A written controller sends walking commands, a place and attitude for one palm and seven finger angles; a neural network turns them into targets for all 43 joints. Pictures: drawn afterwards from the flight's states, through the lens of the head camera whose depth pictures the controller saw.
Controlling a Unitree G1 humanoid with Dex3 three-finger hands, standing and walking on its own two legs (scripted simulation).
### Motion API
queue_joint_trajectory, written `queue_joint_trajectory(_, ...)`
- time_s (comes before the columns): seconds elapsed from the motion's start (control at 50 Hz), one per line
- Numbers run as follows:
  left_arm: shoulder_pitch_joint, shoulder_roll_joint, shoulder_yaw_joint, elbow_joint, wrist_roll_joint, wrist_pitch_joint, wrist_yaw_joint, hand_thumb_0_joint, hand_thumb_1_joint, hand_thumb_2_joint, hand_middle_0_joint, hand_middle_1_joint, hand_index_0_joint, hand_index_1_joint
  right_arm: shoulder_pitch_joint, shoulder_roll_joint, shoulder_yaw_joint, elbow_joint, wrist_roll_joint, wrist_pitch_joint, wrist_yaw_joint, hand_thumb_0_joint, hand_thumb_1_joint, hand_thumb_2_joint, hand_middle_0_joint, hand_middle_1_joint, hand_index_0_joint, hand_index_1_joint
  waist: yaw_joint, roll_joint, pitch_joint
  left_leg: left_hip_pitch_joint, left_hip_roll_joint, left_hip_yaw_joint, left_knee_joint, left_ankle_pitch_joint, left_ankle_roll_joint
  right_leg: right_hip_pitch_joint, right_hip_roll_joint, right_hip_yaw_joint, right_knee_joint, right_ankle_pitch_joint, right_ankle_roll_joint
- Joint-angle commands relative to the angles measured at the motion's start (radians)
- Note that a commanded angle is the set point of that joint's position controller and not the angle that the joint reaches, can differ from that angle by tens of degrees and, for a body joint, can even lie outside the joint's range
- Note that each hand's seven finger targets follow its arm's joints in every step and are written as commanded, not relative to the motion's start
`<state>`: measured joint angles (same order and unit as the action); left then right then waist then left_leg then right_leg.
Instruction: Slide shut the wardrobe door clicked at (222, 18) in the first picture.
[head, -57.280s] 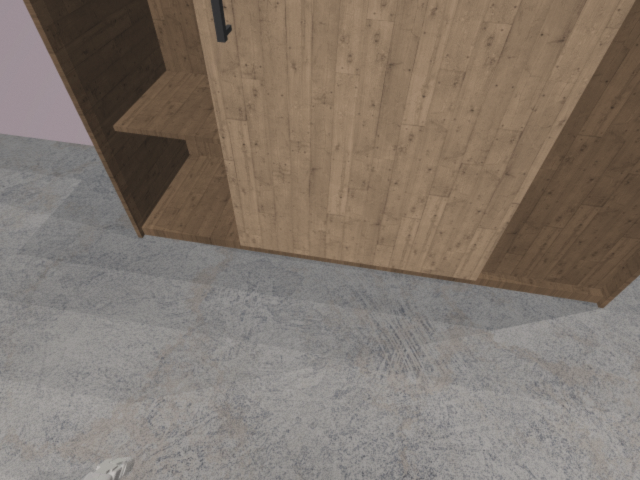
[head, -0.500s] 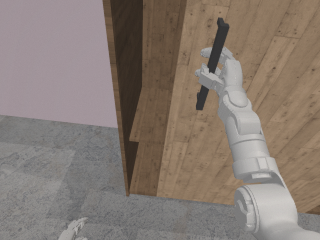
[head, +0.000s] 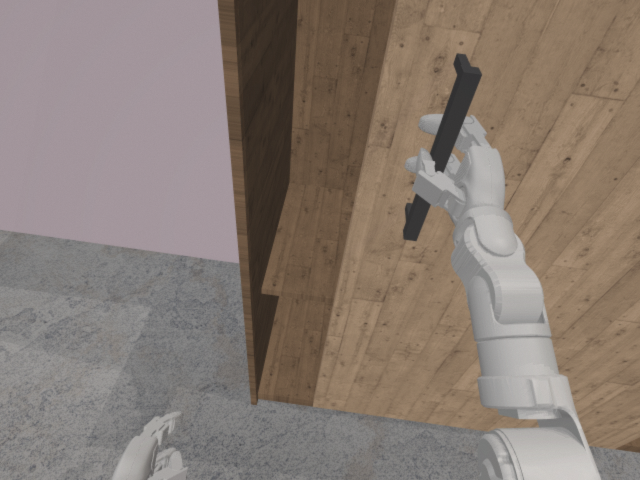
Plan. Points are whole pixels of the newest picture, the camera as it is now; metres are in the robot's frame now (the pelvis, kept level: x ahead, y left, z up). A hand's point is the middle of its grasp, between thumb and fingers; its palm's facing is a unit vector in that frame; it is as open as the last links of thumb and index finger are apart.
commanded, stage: tug the door sideways, standing still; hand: right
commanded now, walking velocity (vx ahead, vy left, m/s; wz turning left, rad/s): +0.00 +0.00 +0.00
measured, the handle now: (433, 157) +0.46 -0.08 +0.21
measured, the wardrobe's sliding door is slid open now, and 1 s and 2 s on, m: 0.17 0.17 0.17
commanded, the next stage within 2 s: step sideways, sliding the door along in 0.90 s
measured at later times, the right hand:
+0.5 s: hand (417, 175) +0.41 -0.05 +0.22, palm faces +0.05 +1.00 -0.07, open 5.7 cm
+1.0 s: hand (417, 175) +0.40 -0.05 +0.22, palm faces +0.05 +1.00 -0.08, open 5.8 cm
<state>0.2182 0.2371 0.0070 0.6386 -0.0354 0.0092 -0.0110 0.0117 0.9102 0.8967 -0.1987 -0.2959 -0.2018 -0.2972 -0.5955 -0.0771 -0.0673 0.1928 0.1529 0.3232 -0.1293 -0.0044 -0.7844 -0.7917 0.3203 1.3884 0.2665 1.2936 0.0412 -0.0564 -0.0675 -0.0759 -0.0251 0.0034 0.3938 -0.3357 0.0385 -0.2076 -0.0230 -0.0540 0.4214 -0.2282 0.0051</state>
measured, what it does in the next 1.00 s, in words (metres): stands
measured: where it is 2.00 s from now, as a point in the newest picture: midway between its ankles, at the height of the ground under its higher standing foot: outside the picture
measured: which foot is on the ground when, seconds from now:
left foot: down 0.00-1.00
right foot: down 0.00-1.00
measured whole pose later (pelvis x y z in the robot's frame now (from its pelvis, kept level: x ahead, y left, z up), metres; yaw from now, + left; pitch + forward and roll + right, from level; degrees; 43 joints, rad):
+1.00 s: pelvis -0.04 -0.01 -0.01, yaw -6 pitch +3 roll +0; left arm 0.25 0.22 0.02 0.76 -0.03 -0.08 -0.05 0.01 0.91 0.90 -0.20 -0.30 -0.20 -0.30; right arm -1.00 0.00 0.09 0.67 0.14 0.18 -0.27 -0.02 -0.80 -0.81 0.39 1.40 0.24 1.40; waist 0.00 -0.05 -0.02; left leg -0.21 0.00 0.07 0.51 -0.36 0.03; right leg -0.37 0.02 0.03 0.52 -0.21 0.00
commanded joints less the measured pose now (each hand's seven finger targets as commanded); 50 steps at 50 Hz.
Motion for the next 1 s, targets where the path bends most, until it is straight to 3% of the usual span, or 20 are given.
queue_joint_trajectory(0.0,-0.151,0.097,0.023,-0.147,0.0,-0.029,0.008,0.0,0.9,0.9,-0.2,-0.3,-0.2,-0.3,-0.395,-0.084,0.008,-0.276,0.005,-0.017,0.015,0.0,-0.9,-0.9,0.45,1.4,0.45,1.4,-0.039,0.15,-0.288,0.047,0.017,0.033,0.032,0.888,-0.049,0.21,0.048,0.007,0.076,0.507,-0.051)
queue_joint_trajectory(0.04,-0.144,0.097,0.025,-0.124,-0.003,-0.029,0.012,0.0,0.9,0.9,-0.2,-0.3,-0.2,-0.3,-0.513,-0.053,0.033,-0.222,0.002,0.005,-0.001,0.0,-0.9,-0.9,0.45,1.4,0.45,1.4,-0.01,0.153,-0.243,-0.028,0.002,0.034,0.015,0.782,-0.045,0.221,0.042,0.018,0.072,0.467,-0.052)
queue_joint_trajectory(0.08,-0.139,0.093,0.027,-0.116,0.0,-0.029,0.012,0.0,0.9,0.9,-0.2,-0.3,-0.2,-0.3,-0.562,-0.027,0.054,-0.216,-0.006,0.015,-0.019,0.0,-0.9,-0.9,0.45,1.4,0.45,1.4,-0.002,0.122,-0.25,-0.059,-0.002,0.034,0.017,0.733,-0.036,0.244,0.039,0.026,0.078,0.48,-0.051)
queue_joint_trajectory(0.1,-0.137,0.089,0.026,-0.109,0.004,-0.024,0.011,0.0,0.9,0.9,-0.2,-0.3,-0.2,-0.3,-0.576,-0.009,0.073,-0.214,-0.011,0.016,-0.028,0.0,-0.9,-0.9,0.45,1.4,0.45,1.4,-0.003,0.087,-0.254,-0.047,0.005,0.03,0.021,0.758,-0.033,0.247,0.044,0.022,0.089,0.504,-0.05)
queue_joint_trajectory(0.12,-0.131,0.089,0.027,-0.11,0.006,-0.024,0.009,0.0,0.9,0.9,-0.2,-0.3,-0.2,-0.3,-0.575,0.007,0.08,-0.204,-0.013,0.019,-0.032,0.0,-0.9,-0.9,0.45,1.4,0.45,1.4,0.002,0.09,-0.281,-0.05,0.008,0.03,0.036,0.82,-0.039,0.257,0.046,0.023,0.104,0.536,-0.051)
queue_joint_trajectory(0.18,-0.125,0.09,0.03,-0.111,0.012,-0.014,0.007,0.0,0.9,0.9,-0.2,-0.3,-0.2,-0.3,-0.587,0.042,0.118,-0.192,-0.023,0.015,-0.035,0.0,-0.9,-0.9,0.45,1.4,0.45,1.4,0.007,0.157,-0.344,-0.001,0.025,0.034,0.077,0.971,-0.056,0.24,0.062,0.02,0.127,0.56,-0.056)
queue_joint_trajectory(0.22,-0.128,0.085,0.032,-0.112,0.013,-0.014,0.004,0.0,0.9,0.9,-0.2,-0.3,-0.2,-0.3,-0.617,0.072,0.153,-0.19,-0.026,-0.008,-0.03,0.0,-0.9,-0.9,0.45,1.4,0.45,1.4,0.011,0.181,-0.34,-0.017,0.02,0.037,0.076,0.918,-0.05,0.243,0.059,0.032,0.119,0.539,-0.06)
queue_joint_trajectory(0.26,-0.138,0.078,0.034,-0.11,0.009,-0.016,0.002,0.0,0.9,0.9,-0.2,-0.3,-0.2,-0.3,-0.663,0.102,0.191,-0.185,-0.028,-0.03,-0.026,0.0,-0.9,-0.9,0.45,1.4,0.45,1.4,0.016,0.132,-0.337,-0.073,0.005,0.041,0.065,0.762,-0.03,0.288,0.049,0.047,0.109,0.524,-0.058)
queue_joint_trajectory(0.3,-0.138,0.067,0.03,-0.099,0.008,-0.016,-0.002,0.0,0.9,0.9,-0.2,-0.3,-0.2,-0.3,-0.686,0.152,0.24,-0.139,-0.027,-0.051,-0.026,0.0,-0.9,-0.9,0.45,1.4,0.45,1.4,0.023,0.092,-0.281,-0.125,0.0,0.041,0.042,0.617,-0.016,0.296,0.04,0.06,0.098,0.467,-0.051)
queue_joint_trajectory(0.32,-0.138,0.067,0.026,-0.099,0.008,-0.021,-0.005,0.0,0.9,0.9,-0.2,-0.3,-0.2,-0.3,-0.69,0.162,0.246,-0.113,-0.02,-0.059,-0.025,0.0,-0.9,-0.9,0.45,1.4,0.45,1.4,0.027,0.114,-0.259,-0.145,-0.006,0.043,0.035,0.593,-0.018,0.287,0.039,0.066,0.093,0.434,-0.051)
queue_joint_trajectory(0.36,-0.136,0.067,0.024,-0.098,0.009,-0.027,-0.005,0.0,0.9,0.9,-0.2,-0.3,-0.2,-0.3,-0.695,0.179,0.257,-0.083,-0.019,-0.069,-0.021,0.0,-0.9,-0.9,0.45,1.4,0.45,1.4,0.028,0.11,-0.248,-0.133,-0.001,0.037,0.045,0.65,-0.021,0.271,0.044,0.058,0.102,0.455,-0.054)
queue_joint_trajectory(0.4,-0.123,0.069,0.023,-0.095,0.013,-0.027,-0.012,0.0,0.9,0.9,-0.2,-0.3,-0.2,-0.3,-0.711,0.175,0.268,-0.106,-0.03,-0.075,-0.019,0.0,-0.9,-0.9,0.45,1.4,0.45,1.4,0.024,0.07,-0.304,-0.103,0.01,0.034,0.073,0.787,-0.026,0.277,0.057,0.049,0.139,0.542,-0.059)
queue_joint_trajectory(0.44,-0.123,0.071,0.026,-0.099,0.012,-0.031,-0.016,0.0,0.9,0.9,-0.2,-0.3,-0.2,-0.3,-0.737,0.19,0.282,-0.095,-0.029,-0.076,-0.013,0.0,-0.9,-0.9,0.45,1.4,0.45,1.4,0.029,0.148,-0.343,-0.094,0.009,0.041,0.095,0.838,-0.034,0.271,0.057,0.058,0.149,0.553,-0.061)
queue_joint_trajectory(0.46,-0.124,0.072,0.03,-0.098,0.012,-0.035,-0.017,0.0,0.9,0.9,-0.2,-0.3,-0.2,-0.3,-0.755,0.199,0.29,-0.095,-0.027,-0.079,-0.011,0.0,-0.9,-0.9,0.45,1.4,0.45,1.4,0.031,0.153,-0.366,-0.094,0.01,0.042,0.097,0.818,-0.034,0.277,0.054,0.063,0.143,0.544,-0.059)
queue_joint_trajectory(0.52,-0.119,0.068,0.031,-0.084,0.01,-0.052,-0.022,0.0,0.9,0.9,-0.2,-0.3,-0.2,-0.3,-0.798,0.245,0.323,-0.05,-0.02,-0.103,-0.016,0.0,-0.9,-0.9,0.45,1.4,0.45,1.4,0.04,0.161,-0.334,-0.152,-0.005,0.05,0.081,0.662,-0.025,0.278,0.045,0.079,0.124,0.467,-0.054)
queue_joint_trajectory(0.62,-0.093,0.068,0.029,-0.058,0.01,-0.074,-0.03,0.0,0.9,0.9,-0.2,-0.3,-0.2,-0.3,-0.868,0.248,0.319,0.005,-0.019,-0.133,-0.028,0.0,-0.9,-0.9,0.45,1.4,0.45,1.4,0.043,0.091,-0.356,-0.186,-0.009,0.047,0.083,0.616,-0.017,0.294,0.05,0.082,0.135,0.453,-0.05)
queue_joint_trajectory(0.7,-0.076,0.073,0.034,-0.042,0.009,-0.084,-0.03,0.0,0.9,0.9,-0.2,-0.3,-0.2,-0.3,-0.888,0.24,0.306,0.076,-0.017,-0.151,-0.032,0.0,-0.9,-0.9,0.45,1.4,0.45,1.4,0.042,0.137,-0.362,-0.182,-0.012,0.053,0.084,0.568,-0.016,0.266,0.046,0.092,0.127,0.421,-0.046)
queue_joint_trajectory(0.84,-0.05,0.076,0.036,-0.019,0.001,-0.114,-0.035,0.0,0.9,0.9,-0.2,-0.3,-0.2,-0.3,-0.976,0.26,0.306,0.168,-0.012,-0.187,-0.048,0.0,-0.9,-0.9,0.45,1.4,0.45,1.4,0.056,0.079,-0.326,-0.26,-0.02,0.051,0.065,0.421,-0.015,0.265,0.038,0.1,0.11,0.311,-0.037)
queue_joint_trajectory(0.98,-0.011,0.083,0.038,0.011,0.003,-0.143,-0.034,0.0,0.9,0.9,-0.2,-0.3,-0.2,-0.3,-1.048,0.255,0.287,0.257,-0.006,-0.227,-0.062,0.0,-0.9,-0.9,0.45,1.4,0.45,1.4,0.075,0.097,-0.304,-0.3,-0.026,0.052,0.058,0.351,-0.018,0.246,0.033,0.108,0.1,0.252,-0.033)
